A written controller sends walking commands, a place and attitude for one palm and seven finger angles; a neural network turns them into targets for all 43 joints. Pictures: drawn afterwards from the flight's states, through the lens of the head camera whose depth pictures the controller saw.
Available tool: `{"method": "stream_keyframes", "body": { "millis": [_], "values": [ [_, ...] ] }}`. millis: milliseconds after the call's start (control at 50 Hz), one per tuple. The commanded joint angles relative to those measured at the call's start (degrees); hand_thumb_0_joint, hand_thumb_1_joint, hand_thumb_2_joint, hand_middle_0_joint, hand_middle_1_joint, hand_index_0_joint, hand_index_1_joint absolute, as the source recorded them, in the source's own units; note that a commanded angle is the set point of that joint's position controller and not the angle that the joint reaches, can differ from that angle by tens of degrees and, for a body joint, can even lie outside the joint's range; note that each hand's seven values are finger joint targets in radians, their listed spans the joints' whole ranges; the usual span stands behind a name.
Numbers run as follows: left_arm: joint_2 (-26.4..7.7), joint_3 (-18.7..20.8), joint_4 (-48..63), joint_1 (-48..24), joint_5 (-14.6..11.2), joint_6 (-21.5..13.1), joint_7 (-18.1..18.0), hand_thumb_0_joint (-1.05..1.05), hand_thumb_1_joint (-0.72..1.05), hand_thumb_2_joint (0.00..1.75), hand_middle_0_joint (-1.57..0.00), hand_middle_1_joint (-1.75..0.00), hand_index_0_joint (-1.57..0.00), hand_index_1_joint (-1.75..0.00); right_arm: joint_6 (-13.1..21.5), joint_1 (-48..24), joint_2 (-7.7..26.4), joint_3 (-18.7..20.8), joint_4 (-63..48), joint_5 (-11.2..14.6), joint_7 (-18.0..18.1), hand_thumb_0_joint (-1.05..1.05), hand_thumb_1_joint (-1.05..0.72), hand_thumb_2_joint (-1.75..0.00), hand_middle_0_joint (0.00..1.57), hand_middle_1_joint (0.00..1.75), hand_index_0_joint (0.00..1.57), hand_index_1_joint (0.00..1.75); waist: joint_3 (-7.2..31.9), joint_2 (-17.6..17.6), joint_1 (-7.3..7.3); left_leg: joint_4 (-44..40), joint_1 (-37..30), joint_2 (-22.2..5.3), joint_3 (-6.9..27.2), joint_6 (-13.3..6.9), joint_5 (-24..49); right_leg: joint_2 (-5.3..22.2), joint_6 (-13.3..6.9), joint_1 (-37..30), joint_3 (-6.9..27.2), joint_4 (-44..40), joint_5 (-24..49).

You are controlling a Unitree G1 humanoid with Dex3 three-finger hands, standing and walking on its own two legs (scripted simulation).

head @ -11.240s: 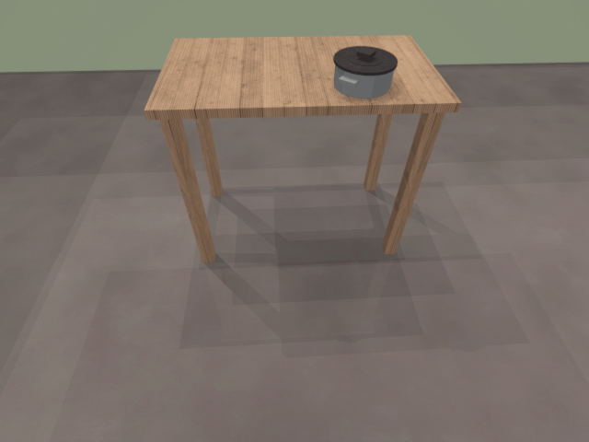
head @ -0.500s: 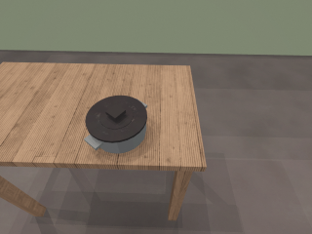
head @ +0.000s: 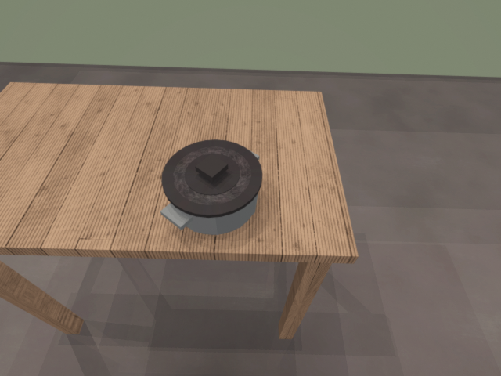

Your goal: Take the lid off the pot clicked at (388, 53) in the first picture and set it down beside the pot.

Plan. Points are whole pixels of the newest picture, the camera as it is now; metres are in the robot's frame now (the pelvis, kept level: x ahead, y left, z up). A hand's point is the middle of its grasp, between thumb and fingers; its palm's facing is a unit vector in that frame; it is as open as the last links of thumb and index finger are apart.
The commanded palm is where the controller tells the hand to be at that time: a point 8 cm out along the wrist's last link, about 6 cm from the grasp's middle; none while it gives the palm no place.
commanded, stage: look again from close up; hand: left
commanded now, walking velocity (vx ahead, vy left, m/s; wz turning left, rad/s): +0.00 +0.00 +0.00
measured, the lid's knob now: (211, 167) +0.44 +0.10 +0.07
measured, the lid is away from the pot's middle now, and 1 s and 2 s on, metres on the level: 0.00 0.00 0.00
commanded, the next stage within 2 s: shuffle to correct the standing spot in 0.86 s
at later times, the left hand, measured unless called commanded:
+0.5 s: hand out of the picture +0.02 +0.15 -0.18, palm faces +0.02 -0.98 -0.18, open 7.4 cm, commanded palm none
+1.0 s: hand out of the picture +0.02 +0.15 -0.17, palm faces +0.02 -0.98 -0.20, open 7.4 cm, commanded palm none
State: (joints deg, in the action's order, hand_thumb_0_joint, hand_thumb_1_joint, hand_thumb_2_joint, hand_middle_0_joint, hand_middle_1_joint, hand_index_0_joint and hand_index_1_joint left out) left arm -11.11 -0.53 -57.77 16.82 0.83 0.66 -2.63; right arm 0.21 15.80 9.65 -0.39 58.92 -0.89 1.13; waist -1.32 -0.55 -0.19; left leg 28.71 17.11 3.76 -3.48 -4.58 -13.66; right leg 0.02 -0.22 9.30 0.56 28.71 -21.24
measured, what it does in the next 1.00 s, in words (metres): stands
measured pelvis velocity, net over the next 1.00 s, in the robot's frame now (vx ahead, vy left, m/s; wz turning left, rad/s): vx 0.03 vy -0.03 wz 0.00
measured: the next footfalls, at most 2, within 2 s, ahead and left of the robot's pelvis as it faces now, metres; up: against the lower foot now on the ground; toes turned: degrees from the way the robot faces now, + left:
none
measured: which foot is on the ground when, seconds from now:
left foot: down 0.00-1.00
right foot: down 0.00-1.00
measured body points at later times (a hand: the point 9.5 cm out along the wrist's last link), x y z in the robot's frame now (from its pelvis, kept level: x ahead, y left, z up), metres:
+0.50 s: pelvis +0.02 -0.01 +0.00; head +0.05 +0.00 +0.45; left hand +0.02 +0.21 -0.16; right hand +0.07 -0.24 -0.15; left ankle +0.02 +0.07 -0.73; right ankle -0.07 -0.12 -0.73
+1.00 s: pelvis +0.03 -0.03 +0.00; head +0.06 -0.02 +0.45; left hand +0.02 +0.20 -0.16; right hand +0.04 -0.25 -0.15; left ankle +0.02 +0.07 -0.73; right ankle -0.07 -0.12 -0.73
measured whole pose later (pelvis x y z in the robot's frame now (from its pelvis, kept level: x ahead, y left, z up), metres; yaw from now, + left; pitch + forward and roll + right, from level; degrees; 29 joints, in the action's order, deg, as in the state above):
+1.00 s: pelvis +0.03 -0.03 +0.00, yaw +0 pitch +0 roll +1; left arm -9.6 -1.0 -61.0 17.6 0.1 -0.4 -2.9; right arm 0.6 13.7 9.0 -0.9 63.7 -0.2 2.1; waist -2.6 -1.7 0.1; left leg 25.7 11.4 2.6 -2.4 -2.3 -14.7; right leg -1.4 -2.1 2.3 0.0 22.8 -20.9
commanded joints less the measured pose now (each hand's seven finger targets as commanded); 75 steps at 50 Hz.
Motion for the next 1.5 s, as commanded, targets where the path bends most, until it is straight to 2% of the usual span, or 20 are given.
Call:
{"method": "stream_keyframes", "body": {
  "millis": [0, 40, 200, 300, 340, 400, 620, 880, 940, 980, 1020, 1120, 1220, 1280, 1320, 1340, 1360, 1400, 1420, 1480],
  "values": [
    [-5.1, 0.8, 1.2, 4.8, 0.0, -1.3, -0.2, 0.0, 0.9, 0.9, -0.2, -0.3, -0.2, -0.3, 1.6, 1.2, 7.2, 1.4, -2.5, 0.5, 0.4, 0.0, -0.9, -0.9, 0.2, 0.3, 0.2, 0.3, 1.7, 1.2, 0.82, -7.0, -6.7, -10.0, 12.4, 0.1, 7.6, 3.6, -1.9, 3.3, 3.0, -4.4, 6.8],
    [-5.4, 0.8, 0.9, 4.7, -0.1, -1.4, -0.2, 0.0, 0.9, 0.9, -0.2, -0.3, -0.2, -0.3, 1.6, 1.3, 7.0, 1.2, -1.9, 0.6, 0.4, 0.0, -0.9, -0.9, 0.2, 0.3, 0.2, 0.3, 1.7, -0.3, 0.81, -5.7, -7.6, -9.6, 11.4, 0.2, 11.1, 4.1, -1.9, 2.9, 3.2, -4.9, 9.5],
    [-4.9, 0.6, -0.7, 5.9, -0.2, -1.7, -0.6, 0.0, 0.9, 0.9, -0.2, -0.3, -0.2, -0.3, 1.6, 1.0, 6.5, 1.1, -0.2, 0.7, 0.7, 0.0, -0.9, -0.9, 0.2, 0.3, 0.2, 0.3, 1.1, 0.0, 0.5, -3.2, -10.1, -9.0, 9.7, 0.5, 18.4, 5.3, -1.8, 2.2, 4.1, -5.3, 16.2],
    [-4.8, 0.5, -1.2, 6.2, -0.2, -1.7, -0.6, 0.0, 0.9, 0.9, -0.2, -0.3, -0.2, -0.3, 1.5, 0.0, 6.1, 1.0, 0.5, 0.8, 0.8, 0.0, -0.9, -0.9, 0.2, 0.3, 0.2, 0.3, -0.8, -0.2, 0.57, -3.4, -9.4, -8.8, 9.2, 0.8, 16.9, 5.7, -1.9, 2.2, 4.5, -6.2, 17.7],
    [-5.1, 0.6, -1.0, 5.9, -0.3, -1.8, -0.6, 0.0, 0.9, 0.9, -0.2, -0.3, -0.2, -0.3, 1.5, 0.1, 6.1, 1.0, 0.5, 0.8, 0.8, 0.0, -0.9, -0.9, 0.2, 0.3, 0.2, 0.3, -0.5, -1.2, 0.65, -3.2, -9.4, -8.9, 9.4, 0.8, 18.1, 5.6, -1.8, 1.2, 4.2, -6.2, 19.0],
    [-4.7, 0.6, -1.3, 6.2, -0.2, -1.9, -0.6, 0.0, 0.9, 0.9, -0.2, -0.3, -0.2, -0.3, 1.5, -0.5, 6.0, 1.0, 0.7, 0.8, 0.9, 0.0, -0.9, -0.9, 0.2, 0.3, 0.2, 0.3, -0.4, 0.1, 0.59, -3.1, -9.9, -8.8, 9.1, 0.9, 18.4, 6.0, -1.7, 1.1, 4.5, -6.5, 20.1],
    [-4.7, 0.8, -1.1, 5.7, -0.3, -2.0, -0.6, 0.0, 0.9, 0.9, -0.2, -0.3, -0.2, -0.3, 1.5, -0.2, 5.7, 0.8, 1.3, 0.8, 1.1, 0.0, -0.9, -0.9, 0.2, 0.3, 0.2, 0.3, 0.3, 0.2, 0.6, -3.5, -10.8, -9.1, 8.9, 1.1, 20.7, 6.4, -1.6, -0.9, 4.2, -7.2, 23.2],
    [-4.5, 0.8, -1.7, 6.0, -0.5, -1.9, -0.5, 0.0, 0.9, 0.9, -0.2, -0.3, -0.2, -0.3, 1.3, 0.5, 5.6, 0.5, 2.5, 0.9, 1.1, 0.0, -0.9, -0.9, 0.2, 0.3, 0.2, 0.3, -0.8, -0.5, 0.66, -4.7, -10.7, -9.2, 8.8, 1.3, 18.4, 6.5, -1.6, -1.4, 4.3, -8.4, 22.4],
    [-4.7, 0.8, -1.9, 6.2, -0.6, -2.0, -0.4, 0.0, 0.9, 0.9, -0.2, -0.3, -0.2, -0.3, 1.5, 0.8, 5.4, 0.5, 2.8, 0.9, 1.1, 0.0, -0.9, -0.9, 0.2, 0.3, 0.2, 0.3, -0.6, -0.7, 0.78, -4.6, -11.1, -9.3, 8.7, 1.1, 19.3, 6.4, -1.6, -1.8, 4.2, -8.7, 22.9],
    [-4.6, 0.8, -1.6, 6.0, -0.5, -1.9, -0.6, 0.0, 0.9, 0.9, -0.2, -0.3, -0.2, -0.3, 1.5, 0.4, 5.6, 0.6, 2.5, 1.1, 1.3, 0.0, -0.9, -0.9, 0.2, 0.3, 0.2, 0.3, -0.9, -0.9, 0.63, -4.8, -11.6, -9.7, 8.9, 1.3, 23.4, 6.6, -1.3, -1.1, 4.4, -7.9, 26.2],
    [-4.9, 1.0, -1.2, 6.1, -0.6, -1.7, -0.8, 0.0, 0.9, 0.9, -0.2, -0.3, -0.2, -0.3, 1.5, 0.5, 5.5, 0.8, 2.2, 1.2, 1.5, 0.0, -0.9, -0.9, 0.2, 0.3, 0.2, 0.3, 0.1, -0.5, 0.52, -4.5, -12.7, -10.2, 9.1, 1.3, 28.2, 6.6, -1.3, -1.1, 4.6, -6.9, 28.6],
    [-5.6, 1.8, 0.6, 5.8, -0.5, -0.9, -1.0, 0.0, 0.9, 0.9, -0.2, -0.3, -0.2, -0.3, 0.7, -0.2, 6.3, 1.7, 0.4, 1.2, 1.7, 0.0, -0.9, -0.9, 0.2, 0.3, 0.2, 0.3, 1.8, 0.7, 0.54, -2.8, -13.8, -11.5, 9.1, 1.1, 32.9, 6.4, -1.2, 0.9, 4.6, -4.2, 28.4],
    [-6.3, 2.5, 2.9, 5.0, -0.2, -0.4, -0.9, 0.0, 0.9, 0.9, -0.2, -0.3, -0.2, -0.3, -0.5, -1.6, 7.2, 2.8, -2.2, 1.0, 1.6, 0.0, -0.9, -0.9, 0.2, 0.3, 0.2, 0.3, 3.5, 1.7, 0.39, -0.2, -12.5, -12.4, 9.4, 0.9, 30.9, 5.9, -1.4, 2.8, 5.0, -1.6, 28.2],
    [-6.5, 2.7, 4.2, 4.7, 0.0, -0.2, -0.7, 0.0, 0.9, 0.9, -0.2, -0.3, -0.2, -0.3, -1.0, -2.8, 7.2, 3.1, -3.8, 0.8, 1.4, 0.0, -0.9, -0.9, 0.2, 0.3, 0.2, 0.3, 3.7, 0.5, 0.58, 0.8, -9.2, -12.0, 9.4, 1.1, 23.1, 6.0, -2.1, 3.0, 6.3, -1.6, 26.4],
    [-6.4, 2.2, 4.2, 4.6, 0.0, -0.6, -0.7, 0.0, 0.9, 0.9, -0.2, -0.3, -0.2, -0.3, -1.0, -3.2, 5.8, 2.8, -4.1, 0.7, 0.9, 0.0, -0.9, -0.9, 0.2, 0.3, 0.2, 0.3, 3.1, -1.5, 0.57, 1.7, -6.6, -9.1, 7.2, 2.5, 9.1, 8.2, -3.2, 3.0, 9.6, -5.2, 22.1],
    [-6.8, 1.9, 4.3, 3.9, 0.1, -0.8, -0.5, 0.0, 0.9, 0.9, -0.2, -0.3, -0.2, -0.3, -1.0, -2.6, 5.0, 2.5, -4.0, 0.8, 0.7, 0.0, -0.9, -0.9, 0.2, 0.3, 0.2, 0.3, 2.8, -3.8, 0.2, 1.8, -6.3, -7.6, 5.8, 3.2, 2.1, 9.4, -4.1, 3.9, 11.0, -8.0, 17.1],
    [-6.9, 1.5, 4.3, 2.7, 0.0, -0.9, -0.4, 0.0, 0.9, 0.9, -0.2, -0.3, -0.2, -0.3, -1.3, -2.6, 4.9, 2.5, -3.6, 0.6, 0.4, 0.0, -0.9, -0.9, 0.2, 0.3, 0.2, 0.3, 0.5, -4.1, -0.38, 1.8, -6.2, -6.5, 4.9, 4.2, -3.4, 10.4, -4.8, 7.0, 12.6, -10.7, 9.3],
    [-7.4, 1.4, 4.4, 1.0, 0.1, -0.8, 0.0, 0.0, 0.9, 0.9, -0.2, -0.3, -0.2, -0.3, -1.7, -1.9, 4.8, 2.2, -2.6, 0.1, -0.2, 0.0, -0.9, -0.9, 0.2, 0.3, 0.2, 0.3, -5.1, -4.5, -0.63, 2.3, -6.3, -5.9, 4.8, 4.6, -6.2, 9.8, -5.0, 13.7, 13.4, -16.0, -9.4],
    [-7.5, 1.4, 4.2, 0.4, 0.2, -0.8, 0.2, 0.0, 0.9, 0.9, -0.2, -0.3, -0.2, -0.3, -1.7, -0.8, 5.0, 2.1, -1.9, -0.1, -0.4, 0.0, -0.9, -0.9, 0.2, 0.3, 0.2, 0.3, -7.1, -4.4, -1.01, 2.3, -6.3, -6.2, 4.7, 4.5, -6.4, 9.1, -4.9, 16.0, 13.1, -17.5, -15.6],
    [-8.1, 1.8, 4.0, 1.2, 0.2, -0.6, 0.6, 0.0, 0.9, 0.9, -0.2, -0.3, -0.2, -0.3, -1.8, 1.8, 5.1, 2.0, -1.3, -0.5, -0.6, 0.0, -0.9, -0.9, 0.2, 0.3, 0.2, 0.3, -10.8, -3.7, -0.96, 4.1, -3.5, -5.5, 3.9, 4.0, -8.8, 8.7, -5.3, 17.5, 13.7, -18.7, -21.8]
  ]
}}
